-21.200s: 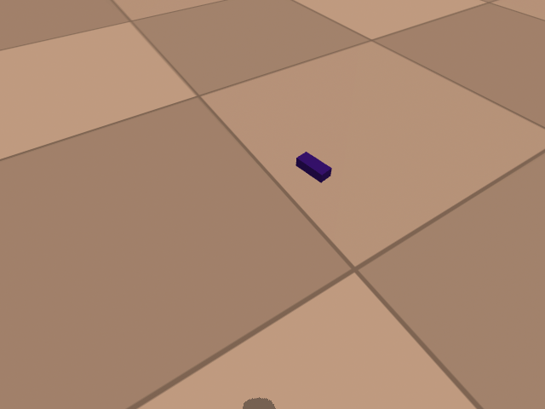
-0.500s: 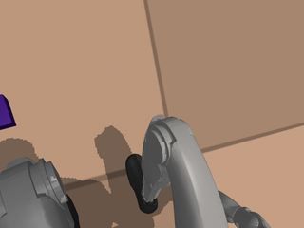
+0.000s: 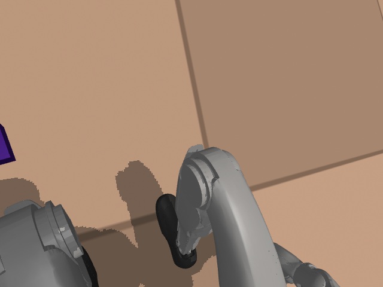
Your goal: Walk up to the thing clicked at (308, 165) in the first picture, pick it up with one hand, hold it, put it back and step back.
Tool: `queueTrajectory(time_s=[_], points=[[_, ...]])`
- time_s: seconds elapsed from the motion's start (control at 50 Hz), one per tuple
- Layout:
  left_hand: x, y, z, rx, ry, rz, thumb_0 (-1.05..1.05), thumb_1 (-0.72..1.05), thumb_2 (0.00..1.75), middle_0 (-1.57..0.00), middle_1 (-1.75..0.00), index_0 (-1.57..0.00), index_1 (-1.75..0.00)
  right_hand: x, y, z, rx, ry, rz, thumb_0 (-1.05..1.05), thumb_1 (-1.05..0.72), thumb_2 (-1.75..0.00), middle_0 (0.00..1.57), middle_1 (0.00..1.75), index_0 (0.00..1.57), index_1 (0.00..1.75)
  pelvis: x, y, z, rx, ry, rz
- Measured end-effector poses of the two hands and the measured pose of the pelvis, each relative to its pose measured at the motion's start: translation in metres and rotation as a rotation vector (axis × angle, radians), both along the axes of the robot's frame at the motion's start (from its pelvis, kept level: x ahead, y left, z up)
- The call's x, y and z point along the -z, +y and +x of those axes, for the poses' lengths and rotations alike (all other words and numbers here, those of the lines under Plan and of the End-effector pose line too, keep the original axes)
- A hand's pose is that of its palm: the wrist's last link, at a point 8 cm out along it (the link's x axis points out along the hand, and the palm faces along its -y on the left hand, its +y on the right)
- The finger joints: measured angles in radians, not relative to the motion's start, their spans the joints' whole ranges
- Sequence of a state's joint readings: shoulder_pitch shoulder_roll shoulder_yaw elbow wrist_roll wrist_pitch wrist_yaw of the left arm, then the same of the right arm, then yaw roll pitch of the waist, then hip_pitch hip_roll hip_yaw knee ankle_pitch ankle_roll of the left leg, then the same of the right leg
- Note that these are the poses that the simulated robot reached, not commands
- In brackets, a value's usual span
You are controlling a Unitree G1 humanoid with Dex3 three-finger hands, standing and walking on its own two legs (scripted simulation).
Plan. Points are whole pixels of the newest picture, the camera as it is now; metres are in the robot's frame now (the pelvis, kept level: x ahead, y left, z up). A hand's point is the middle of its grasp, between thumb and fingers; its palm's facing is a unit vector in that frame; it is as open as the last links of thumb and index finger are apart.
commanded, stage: close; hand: left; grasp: from above
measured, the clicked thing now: out of the picture +0.42 +0.33 -0.26
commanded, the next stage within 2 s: settle in 1.22 s
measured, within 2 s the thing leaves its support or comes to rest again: leaves its support in 1.66 s
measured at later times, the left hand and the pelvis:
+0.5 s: hand out of the picture +0.40 +0.32 -0.25, palm faces -0.46 -0.13 -0.88, open 11.8 cm; pelvis +0.00 +0.00 +0.00, yaw +0 degrees
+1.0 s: hand out of the picture +0.41 +0.32 -0.25, palm faces -0.46 -0.14 -0.87, open 11.2 cm; pelvis +0.00 +0.00 +0.00, yaw +0 degrees
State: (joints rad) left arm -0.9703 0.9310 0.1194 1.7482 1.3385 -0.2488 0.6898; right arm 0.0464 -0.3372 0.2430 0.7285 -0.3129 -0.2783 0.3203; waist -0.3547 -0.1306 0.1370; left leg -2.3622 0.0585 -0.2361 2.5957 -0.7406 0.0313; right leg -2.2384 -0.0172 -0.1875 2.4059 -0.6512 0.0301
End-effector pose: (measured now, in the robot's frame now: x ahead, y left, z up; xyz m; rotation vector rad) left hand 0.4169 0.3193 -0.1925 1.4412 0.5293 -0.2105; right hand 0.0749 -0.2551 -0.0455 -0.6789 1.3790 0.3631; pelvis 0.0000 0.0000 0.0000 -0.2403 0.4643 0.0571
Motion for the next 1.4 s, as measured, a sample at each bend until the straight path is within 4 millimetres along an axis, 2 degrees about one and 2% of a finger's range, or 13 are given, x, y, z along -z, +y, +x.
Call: queueTrajectory(time_s=[0.24, 0.52, 1.4], points=[[0.0001, 0.0024, 0.0000, 0.003, 0.034, -0.008, 0.00, -0.28, 0.82, -0.28, -0.89, -0.28, -0.87, 0.0025, -0.0021, -0.0020, 0.006, 0.014, 0.004, 0.00, -0.90, -0.90, 0.20, 0.30, 0.20, 0.30, -0.0010, -0.0020, 0.0006, -0.001, 0.003, 0.009], [-0.0016, 0.0021, -0.0054, 0.016, 0.015, -0.008, 0.00, -0.16, 0.76, -0.34, -0.84, -0.37, -0.82, 0.0059, -0.0002, 0.0055, -0.016, -0.005, 0.009, 0.00, -0.90, -0.90, 0.20, 0.30, 0.20, 0.30, -0.0002, -0.0019, -0.0003, 0.000, -0.002, 0.010], [-0.0059, 0.0053, -0.0024, 0.007, 0.013, -0.005, 0.00, -0.15, 0.76, -0.49, -0.79, -0.52, -0.78, 0.0035, 0.0041, 0.0004, -0.023, -0.006, 0.005, 0.00, -0.90, -0.90, 0.20, 0.30, 0.20, 0.30, -0.0013, -0.0014, -0.0022, 0.000, -0.007, 0.007]])
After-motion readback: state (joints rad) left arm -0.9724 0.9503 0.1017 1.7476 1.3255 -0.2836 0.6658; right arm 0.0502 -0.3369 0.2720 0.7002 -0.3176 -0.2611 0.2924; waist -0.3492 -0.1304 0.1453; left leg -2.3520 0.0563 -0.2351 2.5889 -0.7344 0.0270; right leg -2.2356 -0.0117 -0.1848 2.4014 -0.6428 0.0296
